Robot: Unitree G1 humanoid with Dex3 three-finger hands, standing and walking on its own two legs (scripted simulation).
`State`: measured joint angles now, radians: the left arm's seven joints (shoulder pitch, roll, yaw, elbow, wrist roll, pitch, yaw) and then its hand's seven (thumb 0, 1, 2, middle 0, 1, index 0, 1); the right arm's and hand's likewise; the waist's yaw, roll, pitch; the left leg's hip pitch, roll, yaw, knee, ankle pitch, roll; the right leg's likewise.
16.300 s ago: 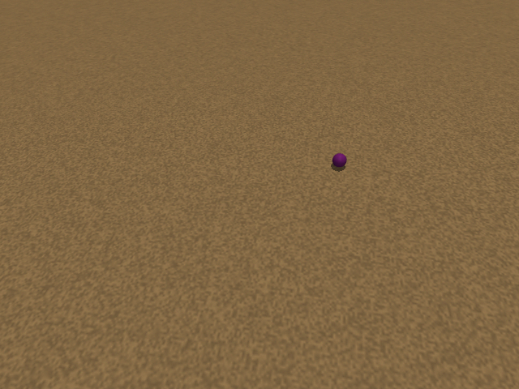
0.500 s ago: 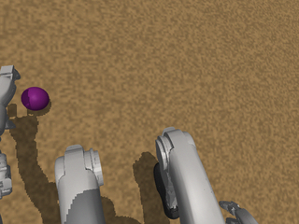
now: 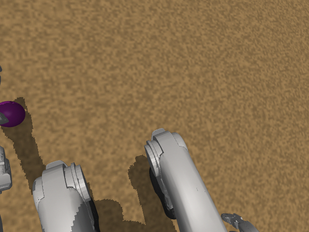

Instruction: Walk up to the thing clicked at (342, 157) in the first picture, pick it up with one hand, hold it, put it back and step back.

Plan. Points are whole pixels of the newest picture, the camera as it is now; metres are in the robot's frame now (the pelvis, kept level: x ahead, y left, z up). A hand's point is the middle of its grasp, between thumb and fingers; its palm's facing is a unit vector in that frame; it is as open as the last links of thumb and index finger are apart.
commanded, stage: approach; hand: left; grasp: from above
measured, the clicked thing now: (9, 114) +0.49 +0.30 -0.30
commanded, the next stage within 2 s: close in in 0.10 s
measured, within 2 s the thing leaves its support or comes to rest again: neither
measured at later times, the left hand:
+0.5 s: hand out of the picture +0.47 +0.31 -0.20, palm faces -0.43 -0.08 -0.90, open 13.6 cm
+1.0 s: hand (2, 113) +0.48 +0.30 -0.24, palm faces -0.44 -0.10 -0.89, open 13.5 cm
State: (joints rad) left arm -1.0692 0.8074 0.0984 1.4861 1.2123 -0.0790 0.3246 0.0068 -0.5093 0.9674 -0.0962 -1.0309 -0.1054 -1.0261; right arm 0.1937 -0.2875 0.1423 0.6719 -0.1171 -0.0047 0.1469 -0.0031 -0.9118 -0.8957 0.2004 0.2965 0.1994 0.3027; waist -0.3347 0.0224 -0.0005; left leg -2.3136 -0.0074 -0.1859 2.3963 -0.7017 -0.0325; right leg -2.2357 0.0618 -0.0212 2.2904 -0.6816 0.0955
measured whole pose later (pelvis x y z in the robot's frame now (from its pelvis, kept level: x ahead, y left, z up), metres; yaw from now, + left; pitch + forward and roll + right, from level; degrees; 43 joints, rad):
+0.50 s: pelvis +0.00 +0.01 -0.01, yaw -1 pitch +33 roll -12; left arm -1.09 0.84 0.07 1.59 1.34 -0.21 0.46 0.00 -0.45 0.98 -0.10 -1.06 -0.12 -1.05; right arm 0.11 -0.30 0.13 0.67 -0.17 -0.05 0.15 -0.01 -0.91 -0.90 0.20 0.30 0.20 0.30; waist -0.32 -0.05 0.00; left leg -2.36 -0.03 -0.20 2.45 -0.68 -0.02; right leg -2.25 0.05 -0.04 2.32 -0.68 0.06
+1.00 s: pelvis +0.00 +0.01 -0.03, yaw -4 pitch +31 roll -13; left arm -1.06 0.95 0.12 1.62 1.29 -0.22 0.50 0.00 -0.44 0.99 -0.13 -1.02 -0.14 -1.02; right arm 0.17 -0.31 0.22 0.68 -0.21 -0.12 0.19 0.00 -0.90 -0.90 0.20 0.30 0.20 0.30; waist -0.36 -0.07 0.10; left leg -2.36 -0.02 -0.25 2.51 -0.71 -0.03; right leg -2.25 0.07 -0.07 2.35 -0.67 0.08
